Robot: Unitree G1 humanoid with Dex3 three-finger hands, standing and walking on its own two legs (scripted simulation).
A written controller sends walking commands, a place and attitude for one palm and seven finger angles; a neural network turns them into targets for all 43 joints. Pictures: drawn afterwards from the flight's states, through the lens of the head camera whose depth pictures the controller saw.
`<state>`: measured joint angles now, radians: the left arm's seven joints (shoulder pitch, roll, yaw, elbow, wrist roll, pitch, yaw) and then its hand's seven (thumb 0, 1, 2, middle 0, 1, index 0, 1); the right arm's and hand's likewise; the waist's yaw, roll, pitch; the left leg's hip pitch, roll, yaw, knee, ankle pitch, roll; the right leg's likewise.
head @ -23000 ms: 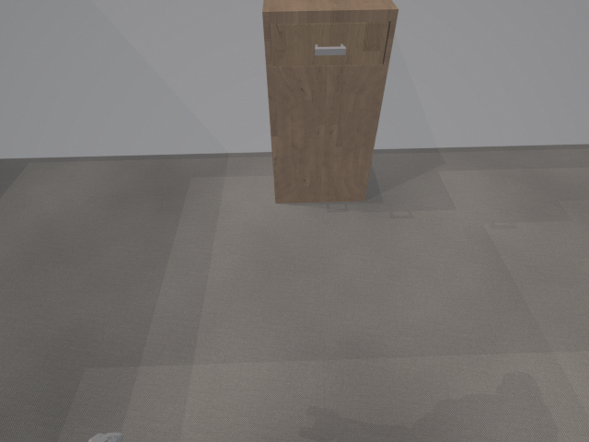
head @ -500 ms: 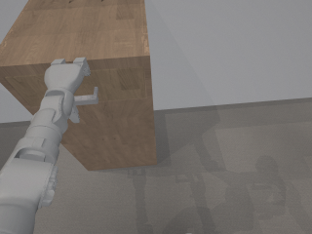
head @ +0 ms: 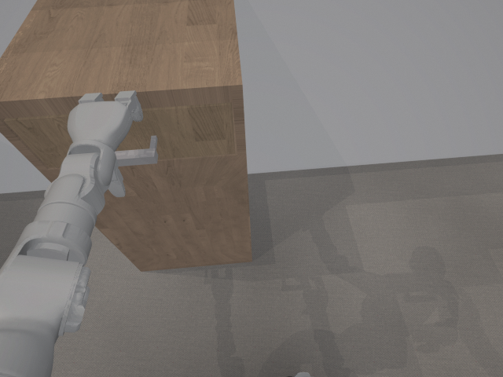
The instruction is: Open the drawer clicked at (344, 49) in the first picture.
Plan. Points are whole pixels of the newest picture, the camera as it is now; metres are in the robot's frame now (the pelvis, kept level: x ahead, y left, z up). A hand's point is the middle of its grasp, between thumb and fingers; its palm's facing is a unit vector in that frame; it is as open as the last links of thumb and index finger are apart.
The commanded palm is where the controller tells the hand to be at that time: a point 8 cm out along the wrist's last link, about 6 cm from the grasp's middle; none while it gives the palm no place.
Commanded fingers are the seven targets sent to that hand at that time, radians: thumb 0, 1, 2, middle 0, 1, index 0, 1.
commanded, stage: lower the fingers behind the handle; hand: left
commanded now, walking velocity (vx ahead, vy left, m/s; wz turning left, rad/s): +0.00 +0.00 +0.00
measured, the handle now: (129, 150) +0.53 +0.23 +0.01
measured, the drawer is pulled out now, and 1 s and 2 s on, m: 0.00 0.00 0.00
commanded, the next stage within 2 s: close the thumb around the handle in 1.56 s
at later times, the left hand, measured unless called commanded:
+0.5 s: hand (125, 161) +0.48 +0.22 +0.04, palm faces -0.05 -0.02 -1.00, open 13.8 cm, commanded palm +0.46 +0.23 +0.09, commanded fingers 0.00 -0.50 0.30 -0.30 -1.20 -0.30 -1.20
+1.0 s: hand (125, 166) +0.48 +0.23 +0.02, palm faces -0.06 +0.02 -1.00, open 13.8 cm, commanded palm +0.46 +0.23 +0.06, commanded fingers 0.00 -0.50 0.30 -0.30 -1.20 -0.30 -1.20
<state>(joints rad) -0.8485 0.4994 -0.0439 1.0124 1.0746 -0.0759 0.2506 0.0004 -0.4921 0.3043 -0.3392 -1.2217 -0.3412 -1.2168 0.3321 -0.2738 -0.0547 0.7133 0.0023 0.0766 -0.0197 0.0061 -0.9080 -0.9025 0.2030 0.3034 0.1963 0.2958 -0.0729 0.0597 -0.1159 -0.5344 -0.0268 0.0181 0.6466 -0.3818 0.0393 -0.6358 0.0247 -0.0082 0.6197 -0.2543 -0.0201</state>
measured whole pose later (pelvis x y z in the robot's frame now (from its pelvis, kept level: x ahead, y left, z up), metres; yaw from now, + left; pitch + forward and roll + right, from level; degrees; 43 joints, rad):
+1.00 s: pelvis -0.02 +0.01 -0.02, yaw +0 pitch +20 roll -1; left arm -0.93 0.51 -0.06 1.19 1.10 -0.03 0.32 0.00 -0.49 0.30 -0.33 -1.21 -0.31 -1.25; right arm 0.34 -0.27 -0.02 0.70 0.00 0.05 -0.02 0.00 -0.91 -0.90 0.20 0.30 0.20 0.30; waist -0.13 0.04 -0.14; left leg -0.73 -0.03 0.03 0.80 -0.42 0.05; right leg -0.82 0.02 -0.01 0.74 -0.27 -0.01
